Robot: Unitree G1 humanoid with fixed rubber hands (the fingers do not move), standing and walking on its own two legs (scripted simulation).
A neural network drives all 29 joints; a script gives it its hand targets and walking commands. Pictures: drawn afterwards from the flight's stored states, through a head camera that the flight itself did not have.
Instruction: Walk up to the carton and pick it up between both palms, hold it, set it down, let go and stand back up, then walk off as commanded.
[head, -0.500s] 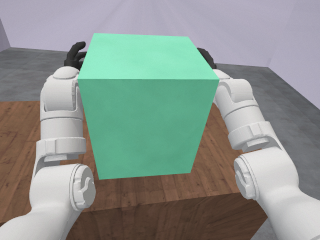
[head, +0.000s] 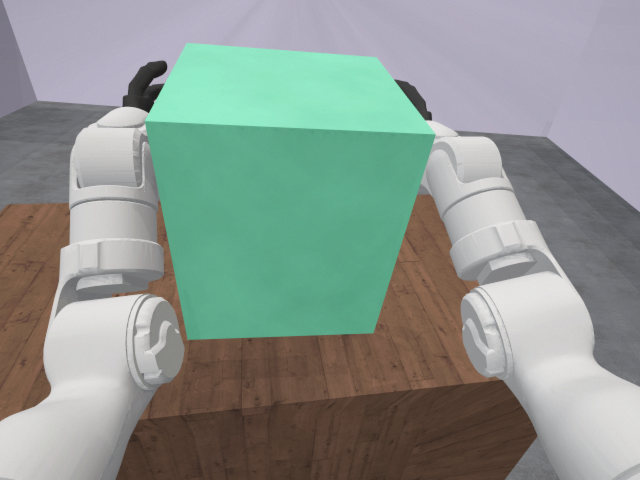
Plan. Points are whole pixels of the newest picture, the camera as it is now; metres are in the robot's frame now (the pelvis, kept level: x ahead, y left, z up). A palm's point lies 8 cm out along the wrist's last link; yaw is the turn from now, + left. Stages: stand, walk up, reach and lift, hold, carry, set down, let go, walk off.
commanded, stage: set down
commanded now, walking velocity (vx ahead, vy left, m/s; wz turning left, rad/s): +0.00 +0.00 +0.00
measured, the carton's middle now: (284, 194) +0.34 +0.02 +0.26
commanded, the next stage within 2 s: none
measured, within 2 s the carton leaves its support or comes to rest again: neither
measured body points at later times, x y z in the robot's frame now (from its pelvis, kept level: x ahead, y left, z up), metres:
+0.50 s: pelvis +0.02 +0.02 +0.00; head -0.06 +0.05 +0.44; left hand +0.41 +0.21 +0.32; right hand +0.42 -0.09 +0.29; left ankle +0.02 +0.13 -0.75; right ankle +0.00 -0.12 -0.75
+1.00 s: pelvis +0.00 +0.01 +0.00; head -0.05 +0.03 +0.45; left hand +0.40 +0.19 +0.28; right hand +0.41 -0.11 +0.23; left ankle +0.02 +0.13 -0.75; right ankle +0.00 -0.12 -0.75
